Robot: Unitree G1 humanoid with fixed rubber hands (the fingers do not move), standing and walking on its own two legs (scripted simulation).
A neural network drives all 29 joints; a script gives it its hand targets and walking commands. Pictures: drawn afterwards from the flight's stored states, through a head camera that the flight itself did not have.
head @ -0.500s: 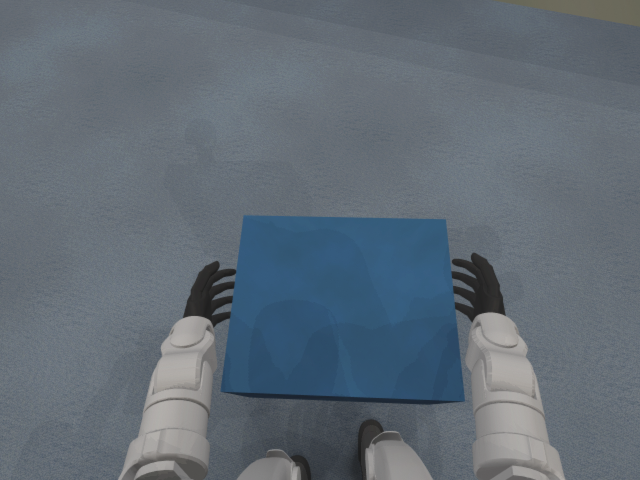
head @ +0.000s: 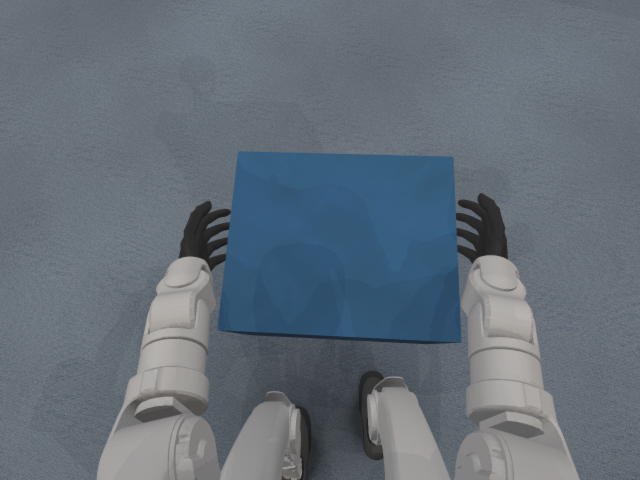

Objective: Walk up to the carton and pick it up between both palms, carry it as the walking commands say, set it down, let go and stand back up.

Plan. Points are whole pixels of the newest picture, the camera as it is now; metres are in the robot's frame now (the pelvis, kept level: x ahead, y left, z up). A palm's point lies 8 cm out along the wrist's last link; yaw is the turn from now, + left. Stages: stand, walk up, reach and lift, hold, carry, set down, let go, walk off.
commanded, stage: set down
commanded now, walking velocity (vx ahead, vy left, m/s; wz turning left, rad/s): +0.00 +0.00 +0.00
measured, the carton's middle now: (340, 256) +0.42 -0.01 -0.15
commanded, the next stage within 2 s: none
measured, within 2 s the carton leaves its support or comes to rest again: neither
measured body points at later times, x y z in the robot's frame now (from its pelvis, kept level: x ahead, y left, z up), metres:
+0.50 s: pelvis -0.01 +0.01 -0.07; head +0.24 +0.00 +0.31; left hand +0.43 +0.19 -0.17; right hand +0.44 -0.18 -0.17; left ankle +0.03 +0.10 -0.64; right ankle +0.12 -0.10 -0.64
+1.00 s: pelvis -0.04 +0.00 -0.15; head +0.24 -0.01 +0.19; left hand +0.45 +0.20 -0.24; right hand +0.46 -0.18 -0.25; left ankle +0.03 +0.10 -0.64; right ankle +0.12 -0.10 -0.64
